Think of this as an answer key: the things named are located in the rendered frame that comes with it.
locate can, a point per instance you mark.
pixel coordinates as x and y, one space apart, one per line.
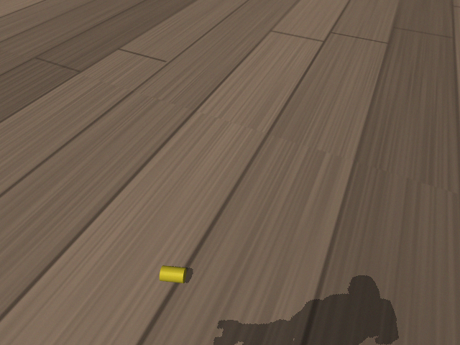
172 274

